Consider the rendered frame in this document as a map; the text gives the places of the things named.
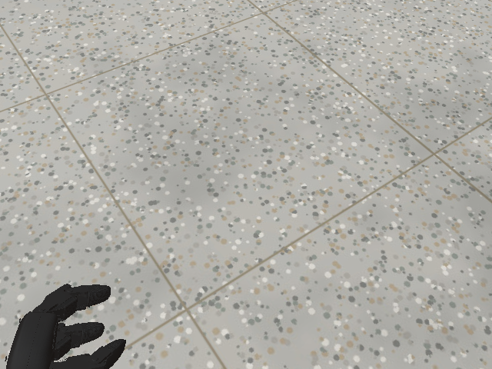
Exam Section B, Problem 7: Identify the robot left hand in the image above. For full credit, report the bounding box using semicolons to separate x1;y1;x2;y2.
5;284;126;369

